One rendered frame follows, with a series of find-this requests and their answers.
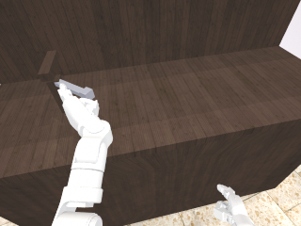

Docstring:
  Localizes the robot left forearm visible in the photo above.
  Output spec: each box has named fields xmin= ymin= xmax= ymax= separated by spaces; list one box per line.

xmin=52 ymin=114 xmax=113 ymax=226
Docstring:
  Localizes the robot left upper arm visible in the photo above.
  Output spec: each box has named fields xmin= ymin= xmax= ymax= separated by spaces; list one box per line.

xmin=53 ymin=211 xmax=103 ymax=226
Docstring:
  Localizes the left robot hand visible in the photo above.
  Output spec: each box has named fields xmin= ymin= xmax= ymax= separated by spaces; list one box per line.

xmin=58 ymin=83 xmax=100 ymax=131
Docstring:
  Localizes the robot right forearm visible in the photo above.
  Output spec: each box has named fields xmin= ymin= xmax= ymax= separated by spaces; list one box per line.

xmin=231 ymin=214 xmax=256 ymax=226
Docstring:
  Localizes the counter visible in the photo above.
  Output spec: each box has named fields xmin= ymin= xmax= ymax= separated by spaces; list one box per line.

xmin=0 ymin=0 xmax=301 ymax=226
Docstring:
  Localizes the tap lever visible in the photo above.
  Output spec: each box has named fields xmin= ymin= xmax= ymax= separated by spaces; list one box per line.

xmin=55 ymin=79 xmax=95 ymax=100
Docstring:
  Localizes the right robot hand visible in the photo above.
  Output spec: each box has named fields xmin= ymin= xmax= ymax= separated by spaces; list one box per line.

xmin=214 ymin=184 xmax=248 ymax=225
